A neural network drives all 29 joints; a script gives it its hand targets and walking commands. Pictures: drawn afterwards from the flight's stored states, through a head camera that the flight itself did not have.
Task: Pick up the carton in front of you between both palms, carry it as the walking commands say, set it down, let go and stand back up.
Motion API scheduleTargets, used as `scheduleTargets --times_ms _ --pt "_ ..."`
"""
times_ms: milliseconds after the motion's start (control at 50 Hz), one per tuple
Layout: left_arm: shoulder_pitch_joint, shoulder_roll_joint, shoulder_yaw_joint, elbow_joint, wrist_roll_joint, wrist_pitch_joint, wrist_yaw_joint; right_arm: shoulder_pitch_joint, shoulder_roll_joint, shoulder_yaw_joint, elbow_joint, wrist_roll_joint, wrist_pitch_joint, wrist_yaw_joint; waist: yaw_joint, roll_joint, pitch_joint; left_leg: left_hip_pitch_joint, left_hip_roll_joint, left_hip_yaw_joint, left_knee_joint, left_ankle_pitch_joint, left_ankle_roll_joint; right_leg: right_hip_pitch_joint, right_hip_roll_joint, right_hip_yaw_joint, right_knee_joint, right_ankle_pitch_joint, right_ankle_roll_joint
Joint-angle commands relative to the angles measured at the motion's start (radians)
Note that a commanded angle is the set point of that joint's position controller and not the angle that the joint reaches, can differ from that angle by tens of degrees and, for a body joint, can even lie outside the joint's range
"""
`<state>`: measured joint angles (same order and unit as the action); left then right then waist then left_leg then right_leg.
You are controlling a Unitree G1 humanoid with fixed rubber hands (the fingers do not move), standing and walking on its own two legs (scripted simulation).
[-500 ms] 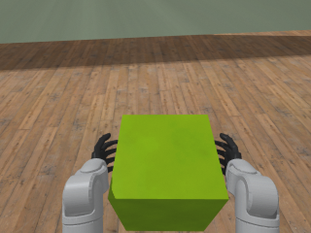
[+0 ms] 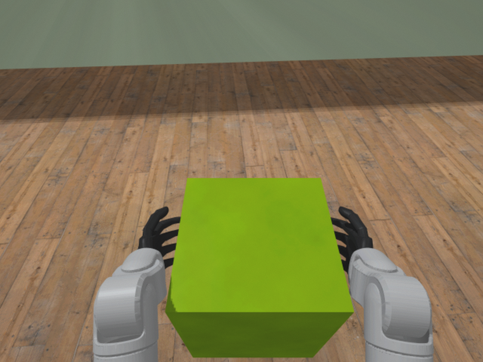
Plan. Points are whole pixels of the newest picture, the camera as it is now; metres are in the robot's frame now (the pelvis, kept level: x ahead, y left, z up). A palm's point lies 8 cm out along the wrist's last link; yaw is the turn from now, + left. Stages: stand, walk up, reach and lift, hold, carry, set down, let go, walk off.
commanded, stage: carry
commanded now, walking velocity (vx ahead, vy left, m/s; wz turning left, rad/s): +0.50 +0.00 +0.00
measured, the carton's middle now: (253, 272) +0.28 +0.00 +0.03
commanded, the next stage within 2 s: none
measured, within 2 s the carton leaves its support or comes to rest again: neither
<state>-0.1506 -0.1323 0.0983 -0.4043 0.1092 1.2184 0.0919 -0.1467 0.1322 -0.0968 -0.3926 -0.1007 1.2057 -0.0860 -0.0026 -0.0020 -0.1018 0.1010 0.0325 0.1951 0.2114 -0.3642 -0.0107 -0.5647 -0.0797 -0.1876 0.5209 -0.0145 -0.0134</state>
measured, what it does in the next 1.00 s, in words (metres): walks ahead: right foot, then left foot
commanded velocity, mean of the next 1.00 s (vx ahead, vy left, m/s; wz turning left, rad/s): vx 0.49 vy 0.00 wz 0.00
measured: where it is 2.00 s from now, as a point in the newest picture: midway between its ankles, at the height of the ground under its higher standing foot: (243, 234)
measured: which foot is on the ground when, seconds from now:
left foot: down 0.00-0.06, up 0.08-0.54, down 0.56-1.00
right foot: up 0.00-0.02, down 0.04-0.58, up 0.60-1.00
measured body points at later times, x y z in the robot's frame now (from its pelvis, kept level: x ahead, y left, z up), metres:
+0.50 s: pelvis +0.34 -0.01 +0.00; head +0.34 -0.02 +0.45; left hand +0.62 +0.14 +0.10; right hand +0.61 -0.17 +0.09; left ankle +0.50 +0.12 -0.70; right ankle +0.18 -0.10 -0.73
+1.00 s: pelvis +0.67 +0.01 +0.01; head +0.68 +0.02 +0.46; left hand +0.95 +0.16 +0.10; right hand +0.95 -0.14 +0.10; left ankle +0.54 +0.09 -0.73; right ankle +0.83 -0.13 -0.70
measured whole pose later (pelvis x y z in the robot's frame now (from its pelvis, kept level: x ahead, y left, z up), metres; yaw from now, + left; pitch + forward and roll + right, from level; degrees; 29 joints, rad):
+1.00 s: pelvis +0.67 +0.01 +0.01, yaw +0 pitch +4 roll -1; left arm -0.16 -0.13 0.10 -0.41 0.11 1.21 0.09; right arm -0.15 0.13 -0.10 -0.40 -0.10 1.20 -0.08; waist 0.00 -0.01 -0.08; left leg 0.05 0.03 0.20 0.19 -0.31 0.02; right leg -0.60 -0.09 -0.17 0.59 -0.03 0.00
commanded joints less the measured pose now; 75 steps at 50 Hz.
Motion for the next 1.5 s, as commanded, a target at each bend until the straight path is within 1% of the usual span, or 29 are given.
scheduleTargets --times_ms 0,20,40,60,80,140,180,340,460,520,540,560,580,600,660,740,920,1000,1040,1060,1080,1100,1140,1180,1240,1360,1420,1460,1480 --pt "-0.439 -0.826 -0.705 0.001 -0.399 0.021 -0.248 -0.440 0.794 0.676 -0.020 0.377 0.030 0.252 0.007 0.153 -0.129 0.012 0.186 0.021 0.194 0.826 0.073 0.230 0.080 -0.079 -0.079 -0.017 -0.022" --pt "-0.437 -0.823 -0.695 0.016 -0.397 0.023 -0.250 -0.450 0.787 0.679 -0.017 0.377 0.036 0.251 0.021 0.104 -0.196 -0.082 0.145 0.056 0.379 0.780 0.044 0.437 0.100 -0.097 -0.096 -0.078 -0.022" --pt "-0.435 -0.814 -0.683 0.017 -0.392 0.028 -0.252 -0.467 0.783 0.680 -0.014 0.376 0.041 0.250 0.038 -0.012 -0.270 -0.259 0.120 0.034 0.617 0.489 0.019 0.633 -0.085 0.145 -0.125 -0.221 -0.033" --pt "-0.453 -0.818 -0.677 0.053 -0.386 0.020 -0.258 -0.487 0.807 0.695 -0.034 0.385 0.049 0.248 0.032 -0.309 -0.348 -0.616 -0.018 -0.023 0.921 0.108 -0.023 0.883 -0.354 0.630 -0.232 -0.372 -0.196" --pt "-0.429 -0.860 -0.684 0.068 -0.403 0.016 -0.262 -0.506 0.814 0.695 -0.021 0.385 0.044 0.251 0.030 -0.282 -0.313 -0.714 -0.033 -0.148 1.051 -0.093 -0.002 0.838 -0.348 0.708 -0.324 -0.205 -0.206" --pt "-0.493 -0.957 -0.703 0.027 -0.421 -0.014 -0.273 -0.521 0.918 0.716 0.000 0.393 0.008 0.257 0.014 -0.057 -0.285 -0.716 0.094 -0.205 1.014 0.041 0.042 0.687 -0.275 0.372 -0.260 0.077 -0.122" --pt "-0.502 -0.980 -0.711 0.010 -0.428 -0.030 -0.275 -0.513 0.969 0.730 0.008 0.397 -0.013 0.255 0.013 -0.087 -0.283 -0.674 0.099 -0.177 0.920 0.116 0.030 0.619 -0.235 0.271 -0.303 0.005 -0.092" --pt "-0.437 -0.899 -0.703 -0.045 -0.429 -0.032 -0.281 -0.459 0.924 0.742 -0.057 0.378 -0.026 0.225 0.019 -0.125 -0.172 -0.806 0.084 -0.063 0.563 0.275 -0.014 0.694 -0.173 0.113 -0.355 0.119 -0.119" --pt "-0.405 -0.828 -0.677 -0.011 -0.392 0.006 -0.264 -0.448 0.841 0.723 -0.048 0.386 0.024 0.233 0.021 -0.147 -0.068 -0.698 0.034 0.012 0.298 0.385 0.034 0.711 -0.155 0.034 -0.329 0.296 -0.089" --pt "-0.431 -0.822 -0.679 -0.003 -0.389 0.018 -0.261 -0.456 0.833 0.706 -0.024 0.390 0.036 0.241 0.005 -0.163 -0.133 -0.433 -0.029 0.065 0.242 0.340 0.054 0.697 -0.142 -0.028 -0.119 0.527 -0.043" --pt "-0.449 -0.821 -0.683 -0.005 -0.392 0.021 -0.261 -0.445 0.833 0.694 -0.005 0.385 0.036 0.244 -0.017 -0.109 -0.196 -0.238 -0.051 0.086 0.209 0.286 0.053 0.617 -0.101 -0.065 0.080 0.481 -0.018" --pt "-0.465 -0.818 -0.688 -0.001 -0.391 0.023 -0.262 -0.443 0.830 0.686 0.000 0.379 0.038 0.247 -0.030 0.009 -0.277 -0.030 0.115 -0.127 0.193 0.157 0.063 0.440 -0.075 -0.038 0.315 0.180 0.006" --pt "-0.485 -0.834 -0.706 -0.024 -0.405 0.029 -0.260 -0.447 0.834 0.677 0.043 0.372 0.027 0.255 -0.020 0.302 -0.371 0.222 0.392 -0.629 0.086 0.000 0.219 0.092 0.063 0.023 0.621 -0.218 0.047" --pt "-0.501 -0.839 -0.709 -0.016 -0.400 0.021 -0.263 -0.431 0.874 0.685 0.048 0.390 0.020 0.258 -0.021 0.284 -0.330 0.195 0.395 -0.715 -0.009 0.169 0.238 -0.040 0.089 0.135 0.755 -0.445 0.027" --pt "-0.523 -0.948 -0.734 -0.006 -0.416 -0.015 -0.266 -0.497 0.958 0.702 0.004 0.410 -0.009 0.265 -0.015 0.048 -0.293 0.041 0.325 -0.378 0.056 0.483 0.164 -0.049 -0.041 0.199 0.725 -0.312 -0.015" --pt "-0.465 -0.985 -0.747 -0.006 -0.405 -0.048 -0.251 -0.466 0.968 0.711 -0.030 0.417 -0.030 0.271 -0.006 0.116 -0.286 -0.026 0.262 -0.213 -0.012 0.409 0.132 -0.024 -0.038 0.135 0.531 -0.206 0.010" --pt "-0.436 -0.883 -0.741 -0.047 -0.396 -0.014 -0.234 -0.403 0.836 0.680 -0.048 0.392 0.002 0.265 -0.014 0.138 -0.113 0.033 0.203 -0.077 -0.037 0.553 0.136 -0.092 -0.005 0.009 0.096 -0.024 0.025" --pt "-0.454 -0.846 -0.721 -0.023 -0.403 0.017 -0.245 -0.411 0.809 0.670 -0.022 0.375 0.026 0.256 -0.013 0.161 -0.061 0.043 0.203 -0.028 0.028 0.778 0.101 0.025 0.033 -0.035 -0.036 0.040 -0.009" --pt "-0.434 -0.841 -0.708 0.003 -0.399 0.023 -0.249 -0.435 0.805 0.672 -0.019 0.377 0.033 0.253 0.013 0.143 -0.143 0.001 0.151 0.058 0.278 0.951 0.043 0.287 0.112 -0.108 -0.123 0.083 -0.012" --pt "-0.451 -0.841 -0.704 0.004 -0.398 0.024 -0.253 -0.446 0.803 0.676 -0.009 0.378 0.034 0.253 0.024 0.095 -0.200 -0.128 0.114 0.056 0.446 0.800 0.002 0.500 0.066 -0.067 -0.148 0.159 -0.008" --pt "-0.448 -0.830 -0.693 0.010 -0.393 0.026 -0.256 -0.466 0.806 0.681 -0.011 0.380 0.036 0.252 0.034 -0.081 -0.315 -0.336 0.070 0.017 0.703 0.358 -0.029 0.754 -0.191 0.211 -0.060 0.454 -0.055" --pt "-0.441 -0.843 -0.683 0.050 -0.392 0.017 -0.262 -0.470 0.825 0.690 -0.016 0.384 0.039 0.251 0.039 -0.287 -0.391 -0.611 -0.061 -0.058 0.979 -0.172 -0.050 0.952 -0.383 0.525 -0.112 0.607 -0.233" --pt "-0.422 -0.905 -0.685 0.042 -0.410 -0.006 -0.266 -0.490 0.877 0.707 -0.015 0.394 0.020 0.254 0.028 -0.196 -0.380 -0.638 0.005 -0.202 1.064 -0.154 0.004 0.808 -0.319 0.399 -0.162 0.624 -0.216" --pt "-0.462 -0.976 -0.702 0.006 -0.417 -0.030 -0.270 -0.521 0.929 0.727 -0.039 0.398 -0.005 0.254 0.022 -0.081 -0.334 -0.606 0.070 -0.206 0.884 -0.059 0.010 0.698 -0.273 0.258 -0.205 0.575 -0.146" --pt "-0.460 -0.991 -0.712 -0.031 -0.423 -0.048 -0.269 -0.480 0.974 0.746 -0.048 0.399 -0.030 0.243 0.010 -0.085 -0.345 -0.461 0.048 -0.145 0.602 -0.025 -0.009 0.604 -0.215 0.133 -0.233 0.515 -0.117" --pt "-0.393 -0.915 -0.706 -0.060 -0.416 -0.043 -0.275 -0.440 0.919 0.751 -0.104 0.382 -0.029 0.227 0.017 -0.157 -0.335 -0.395 0.028 -0.054 0.312 0.194 -0.015 0.598 -0.173 0.039 -0.155 0.515 -0.105" --pt "-0.391 -0.875 -0.691 -0.032 -0.396 -0.024 -0.270 -0.440 0.877 0.737 -0.088 0.386 0.000 0.238 0.008 -0.104 -0.283 -0.251 0.080 -0.056 0.134 0.470 -0.023 0.488 -0.123 0.030 -0.096 0.259 -0.033" --pt "-0.402 -0.848 -0.689 -0.009 -0.381 -0.005 -0.265 -0.448 0.843 0.719 -0.034 0.382 0.020 0.250 0.019 0.018 -0.296 -0.147 0.207 -0.142 0.249 0.811 0.017 0.397 -0.081 0.048 -0.065 0.054 0.013" --pt "-0.418 -0.841 -0.691 0.000 -0.381 0.008 -0.264 -0.429 0.847 0.705 0.009 0.377 0.022 0.256 0.013 0.060 -0.284 -0.170 0.213 -0.152 0.254 0.792 0.035 0.404 -0.075 0.060 -0.068 0.016 0.021"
